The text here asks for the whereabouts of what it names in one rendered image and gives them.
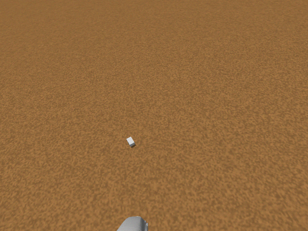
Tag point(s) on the small box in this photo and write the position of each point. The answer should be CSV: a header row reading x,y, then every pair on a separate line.
x,y
130,141

